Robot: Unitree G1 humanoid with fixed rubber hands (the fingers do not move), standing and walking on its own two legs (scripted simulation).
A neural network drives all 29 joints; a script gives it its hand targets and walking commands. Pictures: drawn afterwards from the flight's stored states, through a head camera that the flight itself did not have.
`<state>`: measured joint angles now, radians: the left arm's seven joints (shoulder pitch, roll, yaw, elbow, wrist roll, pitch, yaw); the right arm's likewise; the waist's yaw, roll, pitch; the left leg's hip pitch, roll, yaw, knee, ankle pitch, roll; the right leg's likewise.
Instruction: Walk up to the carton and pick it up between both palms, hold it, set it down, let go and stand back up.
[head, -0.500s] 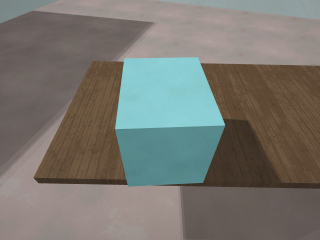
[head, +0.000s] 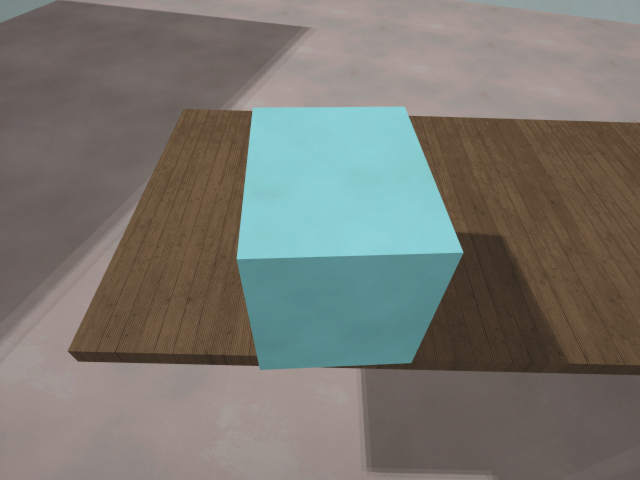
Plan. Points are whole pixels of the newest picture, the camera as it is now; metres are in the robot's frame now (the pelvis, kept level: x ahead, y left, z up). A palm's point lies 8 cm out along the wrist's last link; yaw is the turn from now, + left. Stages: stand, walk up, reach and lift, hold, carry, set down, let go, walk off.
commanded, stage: walk up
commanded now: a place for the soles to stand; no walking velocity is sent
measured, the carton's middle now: (333, 237) +0.50 -0.01 +0.01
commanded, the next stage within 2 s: reach and lift in 1.02 s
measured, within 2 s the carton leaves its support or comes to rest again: neither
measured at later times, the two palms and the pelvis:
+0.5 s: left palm out of the picture +0.09 +0.30 -0.11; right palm out of the picture +0.08 -0.33 -0.10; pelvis +0.01 +0.00 +0.00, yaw +0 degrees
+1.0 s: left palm out of the picture +0.10 +0.30 -0.10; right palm out of the picture +0.10 -0.33 -0.10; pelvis +0.02 -0.01 +0.00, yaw +0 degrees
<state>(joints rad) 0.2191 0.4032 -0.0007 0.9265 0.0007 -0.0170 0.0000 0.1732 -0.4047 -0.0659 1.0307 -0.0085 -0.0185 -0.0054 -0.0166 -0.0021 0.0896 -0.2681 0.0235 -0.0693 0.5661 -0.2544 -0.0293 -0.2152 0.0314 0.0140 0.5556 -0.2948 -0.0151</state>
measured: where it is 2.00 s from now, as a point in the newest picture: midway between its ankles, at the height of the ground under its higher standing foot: outside the picture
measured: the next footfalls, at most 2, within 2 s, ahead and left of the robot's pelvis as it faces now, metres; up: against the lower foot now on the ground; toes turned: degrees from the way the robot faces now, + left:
none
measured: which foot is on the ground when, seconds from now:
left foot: down 0.00-1.00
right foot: down 0.00-1.00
